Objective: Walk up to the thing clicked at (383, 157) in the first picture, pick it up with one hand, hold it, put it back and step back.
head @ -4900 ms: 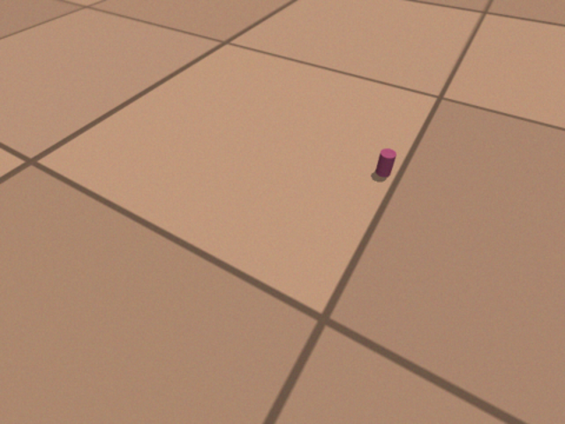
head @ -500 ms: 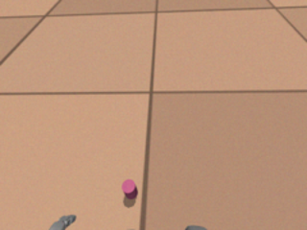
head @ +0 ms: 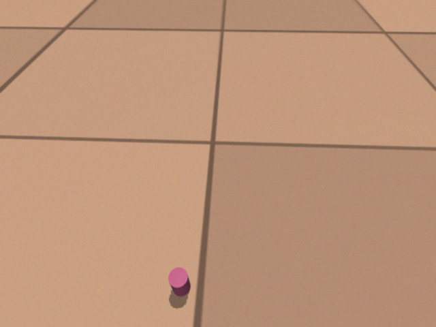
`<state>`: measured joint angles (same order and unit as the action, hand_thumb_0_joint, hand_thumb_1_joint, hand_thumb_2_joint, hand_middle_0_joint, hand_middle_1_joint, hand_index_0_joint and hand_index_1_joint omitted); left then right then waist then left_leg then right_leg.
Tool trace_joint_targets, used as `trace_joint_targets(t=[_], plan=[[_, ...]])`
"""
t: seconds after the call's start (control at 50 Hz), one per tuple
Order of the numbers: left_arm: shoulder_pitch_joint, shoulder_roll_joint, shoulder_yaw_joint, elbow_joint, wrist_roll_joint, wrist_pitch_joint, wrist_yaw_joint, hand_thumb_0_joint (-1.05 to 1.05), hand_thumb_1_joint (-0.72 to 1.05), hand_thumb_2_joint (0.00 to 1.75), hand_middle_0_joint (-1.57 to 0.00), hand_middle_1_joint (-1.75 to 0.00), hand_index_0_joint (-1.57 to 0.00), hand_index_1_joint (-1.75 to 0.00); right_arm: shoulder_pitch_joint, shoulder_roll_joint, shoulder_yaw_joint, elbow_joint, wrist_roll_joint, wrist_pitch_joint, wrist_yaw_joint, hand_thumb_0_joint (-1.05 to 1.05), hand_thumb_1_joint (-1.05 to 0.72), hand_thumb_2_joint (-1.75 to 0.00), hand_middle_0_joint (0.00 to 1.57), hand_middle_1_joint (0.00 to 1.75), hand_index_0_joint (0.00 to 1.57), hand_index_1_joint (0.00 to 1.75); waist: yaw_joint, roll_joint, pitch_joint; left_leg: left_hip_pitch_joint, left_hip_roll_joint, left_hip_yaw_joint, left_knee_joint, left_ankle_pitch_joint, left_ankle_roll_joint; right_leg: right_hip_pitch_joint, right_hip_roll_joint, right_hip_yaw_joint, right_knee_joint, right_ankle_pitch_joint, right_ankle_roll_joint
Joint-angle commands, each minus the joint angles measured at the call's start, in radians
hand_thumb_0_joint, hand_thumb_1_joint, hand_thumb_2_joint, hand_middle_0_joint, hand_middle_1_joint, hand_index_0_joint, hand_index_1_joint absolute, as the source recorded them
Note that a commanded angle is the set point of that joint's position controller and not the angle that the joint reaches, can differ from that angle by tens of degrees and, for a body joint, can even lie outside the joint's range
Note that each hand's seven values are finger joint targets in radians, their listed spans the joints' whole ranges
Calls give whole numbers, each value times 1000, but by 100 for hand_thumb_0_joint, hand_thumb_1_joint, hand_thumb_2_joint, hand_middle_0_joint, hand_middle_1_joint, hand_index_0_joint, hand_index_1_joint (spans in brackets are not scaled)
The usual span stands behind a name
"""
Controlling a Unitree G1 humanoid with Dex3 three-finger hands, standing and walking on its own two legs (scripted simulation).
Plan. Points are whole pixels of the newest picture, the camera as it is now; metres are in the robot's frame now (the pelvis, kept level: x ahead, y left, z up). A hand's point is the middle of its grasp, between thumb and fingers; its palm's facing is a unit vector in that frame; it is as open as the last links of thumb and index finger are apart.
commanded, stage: walk up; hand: left
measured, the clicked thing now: (179, 282) +0.40 +0.20 -0.71
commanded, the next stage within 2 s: stand in 0.86 s
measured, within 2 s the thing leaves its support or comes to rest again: neither
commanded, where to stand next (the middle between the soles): +0.07 -0.01 m, yaw +2 degrees
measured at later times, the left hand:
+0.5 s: hand out of the picture +0.10 +0.24 -0.16, palm faces -0.01 -0.95 -0.31, open 7.4 cm
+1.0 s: hand out of the picture +0.12 +0.25 -0.15, palm faces -0.02 -0.94 -0.33, open 7.4 cm
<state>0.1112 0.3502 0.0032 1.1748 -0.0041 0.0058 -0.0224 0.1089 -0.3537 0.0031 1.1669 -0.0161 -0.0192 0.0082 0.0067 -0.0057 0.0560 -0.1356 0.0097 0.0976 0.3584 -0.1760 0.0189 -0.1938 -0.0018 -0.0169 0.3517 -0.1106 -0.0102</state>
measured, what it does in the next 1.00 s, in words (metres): stands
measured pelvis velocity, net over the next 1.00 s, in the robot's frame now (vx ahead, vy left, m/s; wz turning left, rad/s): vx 0.03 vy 0.00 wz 0.01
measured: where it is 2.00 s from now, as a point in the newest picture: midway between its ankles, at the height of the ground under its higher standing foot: outside the picture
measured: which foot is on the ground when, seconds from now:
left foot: down 0.00-1.00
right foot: down 0.00-1.00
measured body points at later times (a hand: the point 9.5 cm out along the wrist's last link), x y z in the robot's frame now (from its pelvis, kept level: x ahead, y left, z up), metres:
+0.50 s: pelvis +0.02 +0.00 +0.00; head +0.03 +0.00 +0.45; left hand +0.10 +0.29 -0.13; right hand +0.12 -0.30 -0.13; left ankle +0.02 +0.11 -0.75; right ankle +0.05 -0.11 -0.75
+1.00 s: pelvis +0.03 +0.00 +0.00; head +0.04 +0.00 +0.45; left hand +0.12 +0.30 -0.13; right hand +0.11 -0.30 -0.13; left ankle +0.02 +0.11 -0.75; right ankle +0.05 -0.11 -0.75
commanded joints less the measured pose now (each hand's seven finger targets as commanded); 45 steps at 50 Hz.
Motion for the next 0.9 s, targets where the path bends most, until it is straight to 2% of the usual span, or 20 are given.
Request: trace_joint_targets(t=[0.0,0.04,0.08,0.18,0.26,0.32,0.52,0.7,0.8,0.84,0.88], plan=[[-74,194,35,-59,2,-32,18,0,90,90,-20,-30,-20,-30,-60,-223,-47,-62,9,-21,-11,0,-90,-90,20,30,20,30,-6,1,-71,19,149,-154,-106,-44,17,17,-125,133,-77,-3,-13],[-73,194,35,-55,2,-33,20,0,90,90,-20,-30,-20,-30,-64,-218,-46,-60,10,-20,-11,0,-90,-90,20,30,20,30,-6,-10,-82,25,148,-150,-107,-12,15,34,-130,132,-77,42,-9],[-68,195,34,-48,5,-33,22,0,90,90,-20,-30,-20,-30,-77,-216,-50,-61,12,-17,-11,0,-90,-90,20,30,20,30,-7,-17,-71,41,146,-151,-107,-9,15,17,-129,130,-87,18,-7],[-67,193,34,-47,6,-37,24,0,90,90,-20,-30,-20,-30,-91,-208,-50,-59,11,-13,-9,0,-90,-90,20,30,20,30,-6,-26,-80,69,143,-145,-109,16,10,13,-136,135,-102,44,-2],[-59,189,35,-49,6,-41,27,0,90,90,-20,-30,-20,-30,-97,-205,-51,-61,11,-14,-9,0,-90,-90,20,30,20,30,-3,-11,-118,99,150,-136,-103,85,8,47,-141,128,-95,120,-1],[-79,192,39,-53,7,-38,29,0,90,90,-20,-30,-20,-30,-103,-197,-50,-58,10,-13,-10,0,-90,-90,20,30,20,30,-7,-3,-93,63,144,-139,-122,67,1,58,-139,128,-94,100,0],[-85,191,43,-69,12,-37,29,0,90,90,-20,-30,-20,-30,-102,-200,-50,-66,7,-14,-11,0,-90,-90,20,30,20,30,-6,8,-108,54,146,-135,-123,75,3,99,-142,126,-93,130,-2],[-88,190,46,-75,10,-32,28,0,90,90,-20,-30,-20,-30,-90,-200,-50,-67,8,-16,-13,0,-90,-90,20,30,20,30,-7,4,-97,51,145,-136,-129,71,1,90,-129,119,-88,105,-4],[-90,191,46,-81,12,-30,28,0,90,90,-20,-30,-20,-30,-83,-205,-51,-71,7,-17,-14,0,-90,-90,20,30,20,30,-5,-4,-112,57,149,-130,-124,94,6,108,-132,114,-77,135,-5],[-84,187,37,-81,15,-33,30,0,90,90,-20,-30,-20,-30,-76,-201,-46,-69,3,-16,-15,0,-90,-90,20,30,20,30,-7,14,-142,62,150,-148,-134,88,0,127,-138,112,-84,96,-6],[-88,190,35,-85,15,-37,31,0,90,90,-20,-30,-20,-30,-79,-200,-46,-70,4,-16,-15,0,-90,-90,20,30,20,30,-7,5,-120,70,148,-149,-131,79,-1,96,-136,115,-94,70,-5]])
